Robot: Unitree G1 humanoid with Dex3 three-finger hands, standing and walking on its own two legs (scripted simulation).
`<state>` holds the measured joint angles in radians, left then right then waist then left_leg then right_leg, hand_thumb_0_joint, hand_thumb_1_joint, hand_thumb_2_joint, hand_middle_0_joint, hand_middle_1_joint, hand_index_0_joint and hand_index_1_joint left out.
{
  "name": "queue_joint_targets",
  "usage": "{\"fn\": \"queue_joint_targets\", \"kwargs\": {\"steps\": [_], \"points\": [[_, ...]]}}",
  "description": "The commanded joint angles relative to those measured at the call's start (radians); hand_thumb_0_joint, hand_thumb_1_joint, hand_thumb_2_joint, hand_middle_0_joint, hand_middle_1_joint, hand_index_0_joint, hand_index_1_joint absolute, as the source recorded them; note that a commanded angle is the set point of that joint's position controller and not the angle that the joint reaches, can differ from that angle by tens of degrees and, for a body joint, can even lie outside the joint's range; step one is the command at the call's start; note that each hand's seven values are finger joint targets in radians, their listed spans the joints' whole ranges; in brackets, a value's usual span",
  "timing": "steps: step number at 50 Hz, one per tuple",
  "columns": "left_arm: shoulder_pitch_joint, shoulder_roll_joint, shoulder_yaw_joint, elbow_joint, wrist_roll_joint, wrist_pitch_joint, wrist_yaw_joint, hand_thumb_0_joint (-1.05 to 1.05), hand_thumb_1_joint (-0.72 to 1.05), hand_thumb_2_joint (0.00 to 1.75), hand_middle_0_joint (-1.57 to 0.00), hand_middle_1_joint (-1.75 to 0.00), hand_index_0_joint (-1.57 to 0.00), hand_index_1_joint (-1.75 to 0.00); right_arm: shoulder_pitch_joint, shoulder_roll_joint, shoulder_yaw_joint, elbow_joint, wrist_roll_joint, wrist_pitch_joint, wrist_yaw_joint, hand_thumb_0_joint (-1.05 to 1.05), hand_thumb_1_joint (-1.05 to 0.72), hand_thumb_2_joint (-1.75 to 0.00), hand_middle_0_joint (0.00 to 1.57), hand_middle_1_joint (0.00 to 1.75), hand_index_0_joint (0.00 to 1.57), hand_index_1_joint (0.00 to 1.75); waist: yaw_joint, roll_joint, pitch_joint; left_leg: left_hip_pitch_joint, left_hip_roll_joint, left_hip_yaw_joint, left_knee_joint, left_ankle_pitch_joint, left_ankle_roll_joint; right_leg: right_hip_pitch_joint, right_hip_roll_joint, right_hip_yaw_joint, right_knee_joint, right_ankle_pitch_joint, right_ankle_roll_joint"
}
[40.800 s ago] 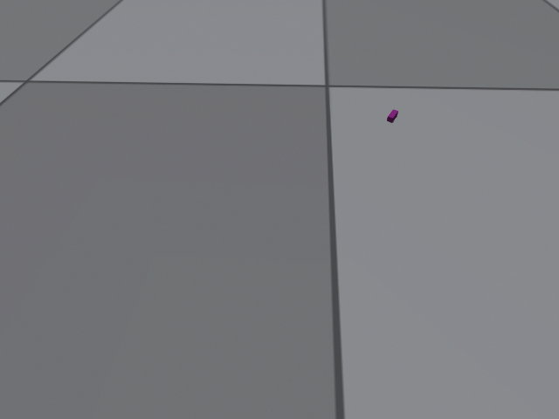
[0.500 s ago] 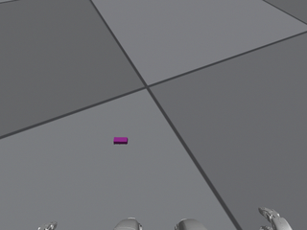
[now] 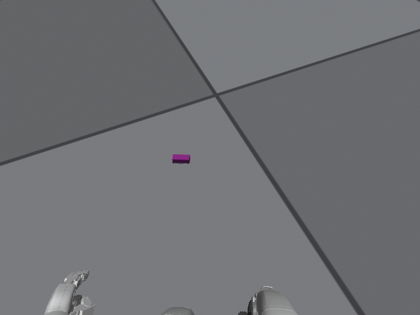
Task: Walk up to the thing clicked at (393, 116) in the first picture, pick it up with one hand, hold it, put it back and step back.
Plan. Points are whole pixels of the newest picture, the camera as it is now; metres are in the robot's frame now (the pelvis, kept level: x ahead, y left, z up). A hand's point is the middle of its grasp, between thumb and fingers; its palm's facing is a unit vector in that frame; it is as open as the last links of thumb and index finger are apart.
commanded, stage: step back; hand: left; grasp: from above
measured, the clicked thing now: (181, 158) +0.92 +0.24 -0.73
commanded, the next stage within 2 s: stand in 1.44 s
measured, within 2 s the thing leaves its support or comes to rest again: neither
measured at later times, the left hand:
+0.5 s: hand out of the picture -0.09 +0.26 -0.12, palm faces -0.02 -0.91 -0.42, open 7.4 cm
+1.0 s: hand out of the picture -0.07 +0.25 -0.12, palm faces +0.03 -0.93 -0.38, open 7.4 cm
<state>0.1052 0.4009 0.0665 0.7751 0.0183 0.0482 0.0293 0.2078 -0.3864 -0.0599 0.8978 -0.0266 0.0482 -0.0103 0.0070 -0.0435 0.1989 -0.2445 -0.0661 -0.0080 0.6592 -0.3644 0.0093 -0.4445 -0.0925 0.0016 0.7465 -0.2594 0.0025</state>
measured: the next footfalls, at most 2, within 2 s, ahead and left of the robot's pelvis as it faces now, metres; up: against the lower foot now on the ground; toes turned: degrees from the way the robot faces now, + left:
right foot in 0.28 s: -0.08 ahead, -0.13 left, +0.00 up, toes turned -2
left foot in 0.58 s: -0.11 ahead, +0.12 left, +0.00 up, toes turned -3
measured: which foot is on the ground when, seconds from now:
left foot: down 0.00-0.32, up 0.34-0.56, down 0.58-0.86, up 0.88-1.00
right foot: up 0.00-0.26, down 0.28-1.00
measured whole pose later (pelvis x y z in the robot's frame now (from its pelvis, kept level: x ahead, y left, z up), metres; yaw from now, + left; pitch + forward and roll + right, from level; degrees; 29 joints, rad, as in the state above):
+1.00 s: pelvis -0.14 -0.01 +0.02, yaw +0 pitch -3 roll +0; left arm 0.20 0.34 0.05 0.98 0.03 -0.05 -0.01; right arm 0.21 -0.39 -0.05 1.00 -0.02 0.00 0.01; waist 0.03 0.03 0.06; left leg -0.34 -0.02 -0.07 0.84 -0.47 0.00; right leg -0.23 -0.01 -0.04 0.56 -0.29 -0.02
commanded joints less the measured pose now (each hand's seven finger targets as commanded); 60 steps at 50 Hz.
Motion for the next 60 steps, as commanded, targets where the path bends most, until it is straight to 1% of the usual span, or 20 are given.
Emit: {"fn": "queue_joint_targets", "kwargs": {"steps": [1, 4, 10, 13, 14, 16, 19, 24, 28, 29, 31, 32, 36, 41, 43, 44, 51, 54, 57, 60], "points": [[-0.044, 0.203, 0.071, -0.062, 0.001, -0.001, 0.024, 0.0, 0.9, 0.9, -0.2, -0.3, -0.2, -0.3, -0.03, -0.361, -0.088, -0.106, -0.014, -0.031, -0.003, 0.0, -0.9, -0.9, 0.2, 0.3, 0.2, 0.3, -0.047, 0.233, -0.197, -0.147, 0.467, -0.51, -0.328, 0.429, 0.305, 0.036, 0.16, 0.168, 0.467, -0.4, -0.021], [0.065, 0.189, 0.066, -0.006, -0.023, 0.0, 0.014, 0.0, 0.9, 0.9, -0.2, -0.3, -0.2, -0.3, -0.129, -0.249, -0.046, -0.122, -0.015, -0.033, -0.019, 0.0, -0.9, -0.9, 0.2, 0.3, 0.2, 0.3, 0.039, 0.142, -0.172, -0.08, 0.321, -0.231, -0.234, 0.502, 0.22, -0.009, 0.175, 0.172, 0.563, -0.262, -0.027], [0.063, 0.163, 0.054, 0.008, -0.002, -0.03, -0.007, 0.0, 0.9, 0.9, -0.2, -0.3, -0.2, -0.3, -0.05, -0.251, -0.056, -0.109, -0.014, -0.025, -0.016, 0.0, -0.9, -0.9, 0.2, 0.3, 0.2, 0.3, -0.025, 0.212, -0.23, 0.105, 0.322, -0.226, -0.191, 0.352, 0.229, 0.057, 0.108, 0.053, 0.072, -0.262, 0.007], [0.191, 0.144, 0.052, 0.094, 0.007, -0.055, -0.01, 0.0, 0.9, 0.9, -0.2, -0.3, -0.2, -0.3, -0.106, -0.264, -0.053, -0.105, 0.002, -0.006, -0.008, 0.0, -0.9, -0.9, 0.2, 0.3, 0.2, 0.3, 0.032, 0.218, -0.29, 0.018, 0.276, -0.16, -0.093, 0.218, 0.163, 0.291, 0.122, -0.02, -0.367, -0.054, -0.032], [0.185, 0.194, 0.068, 0.107, 0.022, -0.064, -0.008, 0.0, 0.9, 0.9, -0.2, -0.3, -0.2, -0.3, -0.078, -0.214, -0.037, -0.102, 0.004, -0.003, -0.005, 0.0, -0.9, -0.9, 0.2, 0.3, 0.2, 0.3, 0.015, 0.11, -0.267, -0.135, 0.212, -0.124, -0.011, 0.092, 0.107, 0.38, 0.09, 0.088, -0.378, -0.056, -0.046], [0.104, 0.382, 0.107, 0.054, 0.033, -0.064, -0.006, 0.0, 0.9, 0.9, -0.2, -0.3, -0.2, -0.3, -0.156, -0.189, -0.039, -0.133, 0.006, -0.004, -0.017, 0.0, -0.9, -0.9, 0.2, 0.3, 0.2, 0.3, 0.079, -0.198, -0.167, -0.249, 0.039, -0.162, 0.299, -0.239, -0.01, 0.038, -0.34, 0.638, -0.52, -0.336, -0.281], [-0.042, 0.25, 0.07, 0.033, 0.025, -0.078, 0.002, 0.0, 0.9, 0.9, -0.2, -0.3, -0.2, -0.3, -0.072, -0.202, -0.045, -0.06, 0.018, -0.014, -0.007, 0.0, -0.9, -0.9, 0.2, 0.3, 0.2, 0.3, -0.021, -0.017, -0.079, -0.236, -0.007, -0.183, 0.448, -0.063, -0.013, 0.036, -0.151, 0.306, -0.407, -0.147, -0.189], [0.082, 0.245, 0.081, 0.068, 0.038, -0.087, -0.013, 0.0, 0.9, 0.9, -0.2, -0.3, -0.2, -0.3, -0.079, -0.183, -0.035, -0.047, -0.006, -0.042, 0.013, 0.0, -0.9, -0.9, 0.2, 0.3, 0.2, 0.3, 0.058, -0.128, -0.13, -0.237, 0.047, -0.079, 0.146, -0.126, -0.031, 0.227, -0.132, 0.298, -0.431, -0.435, -0.172], [0.065, 0.237, 0.063, 0.071, 0.021, -0.065, -0.026, 0.0, 0.9, 0.9, -0.2, -0.3, -0.2, -0.3, -0.009, -0.164, -0.043, 0.004, -0.009, -0.074, 0.017, 0.0, -0.9, -0.9, 0.2, 0.3, 0.2, 0.3, 0.007, -0.098, -0.156, 0.053, 0.025, 0.023, -0.286, -0.005, -0.003, 0.155, -0.118, 0.202, -0.319, -0.223, -0.149], [0.087, 0.195, 0.043, 0.074, 0.021, -0.061, -0.028, 0.0, 0.9, 0.9, -0.2, -0.3, -0.2, -0.3, 0.026, -0.183, -0.057, 0.022, -0.012, -0.083, 0.012, 0.0, -0.9, -0.9, 0.2, 0.3, 0.2, 0.3, -0.005, -0.023, -0.184, 0.183, 0.051, -0.056, -0.314, 0.04, 0.014, 0.076, -0.074, 0.146, -0.223, -0.171, -0.11], [0.022, 0.184, 0.044, 0.081, -0.001, -0.061, -0.028, 0.0, 0.9, 0.9, -0.2, -0.3, -0.2, -0.3, 0.019, -0.333, -0.08, 0.011, -0.019, -0.088, 0.012, 0.0, -0.9, -0.9, 0.2, 0.3, 0.2, 0.3, -0.037, 0.201, -0.148, 0.053, 0.387, -0.587, -0.462, -0.477, 0.209, -0.08, 0.073, -0.003, 0.073, -0.317, -0.02], [0.015, 0.227, 0.057, 0.084, 0.007, -0.065, -0.029, 0.0, 0.9, 0.9, -0.2, -0.3, -0.2, -0.3, -0.006, -0.325, -0.082, 0.003, -0.014, -0.093, 0.015, 0.0, -0.9, -0.9, 0.2, 0.3, 0.2, 0.3, -0.029, 0.146, -0.091, -0.028, 0.398, -0.577, -0.476, -0.47, 0.24, -0.047, 0.053, 0.062, 0.154, -0.299, -0.026], [0.075, 0.184, 0.044, 0.12, -0.004, -0.082, -0.042, 0.0, 0.9, 0.9, -0.2, -0.3, -0.2, -0.3, -0.025, -0.246, -0.056, 0.009, -0.012, -0.104, 0.011, 0.0, -0.9, -0.9, 0.2, 0.3, 0.2, 0.3, -0.009, 0.201, -0.129, 0.054, 0.283, -0.33, -0.383, -0.109, 0.169, 0.002, 0.043, 0.031, 0.013, -0.203, -0.021], [0.148, 0.161, 0.053, 0.183, 0.011, -0.097, -0.027, 0.0, 0.9, 0.9, -0.2, -0.3, -0.2, -0.3, -0.069, -0.188, -0.035, -0.005, 0.005, -0.065, 0.018, 0.0, -0.9, -0.9, 0.2, 0.3, 0.2, 0.3, 0.048, 0.144, -0.151, -0.18, 0.197, -0.169, -0.193, -0.091, 0.085, 0.394, 0.115, -0.038, -0.319, -0.042, -0.033], [0.191, 0.294, 0.08, 0.185, 0.025, -0.11, -0.016, 0.0, 0.9, 0.9, -0.2, -0.3, -0.2, -0.3, -0.081, -0.116, -0.015, -0.028, 0.011, -0.062, 0.009, 0.0, -0.9, -0.9, 0.2, 0.3, 0.2, 0.3, 0.078, -0.147, -0.156, -0.359, -0.006, -0.075, 0.169, -0.199, 0.017, 0.405, -0.214, 0.502, -0.527, -0.348, -0.165], [0.12, 0.316, 0.086, 0.156, 0.026, -0.111, -0.019, 0.0, 0.9, 0.9, -0.2, -0.3, -0.2, -0.3, -0.066, -0.176, -0.033, -0.009, 0.003, -0.062, -0.002, 0.0, -0.9, -0.9, 0.2, 0.3, 0.2, 0.3, 0.058, -0.083, -0.098, -0.313, 0.05, -0.128, 0.266, -0.237, 0.003, 0.269, -0.336, 0.583, -0.538, -0.357, -0.26], [0.004, 0.224, 0.047, 0.134, 0.009, -0.112, -0.02, 0.0, 0.9, 0.9, -0.2, -0.3, -0.2, -0.3, 0.01, -0.142, -0.029, 0.059, 0.003, -0.079, 0.015, 0.0, -0.9, -0.9, 0.2, 0.3, 0.2, 0.3, 0.004, -0.107, -0.164, -0.056, 0.082, 0.001, -0.005, -0.039, -0.013, 0.192, -0.151, 0.148, -0.374, 0.161, -0.165], [0.0, 0.181, 0.024, 0.131, -0.009, -0.091, -0.021, 0.0, 0.9, 0.9, -0.2, -0.3, -0.2, -0.3, 0.021, -0.143, -0.035, 0.081, -0.005, -0.09, 0.002, 0.0, -0.9, -0.9, 0.2, 0.3, 0.2, 0.3, -0.026, -0.057, -0.217, 0.112, 0.088, -0.005, -0.245, 0.272, 0.004, 0.171, -0.086, 0.07, -0.194, 0.346, -0.087], [0.027, 0.16, 0.018, 0.163, -0.029, -0.068, -0.017, 0.0, 0.9, 0.9, -0.2, -0.3, -0.2, -0.3, -0.103, -0.26, -0.042, 0.052, 0.005, -0.094, -0.003, 0.0, -0.9, -0.9, 0.2, 0.3, 0.2, 0.3, 0.017, 0.134, -0.247, -0.023, 0.347, -0.287, -0.287, 0.272, 0.174, 0.247, 0.061, 0.0, -0.128, -0.143, -0.016], [0.022, 0.167, 0.011, 0.197, -0.012, -0.084, -0.016, 0.0, 0.9, 0.9, -0.2, -0.3, -0.2, -0.3, -0.169, -0.196, -0.018, 0.069, 0.009, -0.084, -0.001, 0.0, -0.9, -0.9, 0.2, 0.3, 0.2, 0.3, 0.03, 0.128, -0.237, -0.022, 0.241, -0.145, -0.232, 0.331, 0.065, 0.309, 0.014, 0.031, -0.264, 0.078, -0.038]]}}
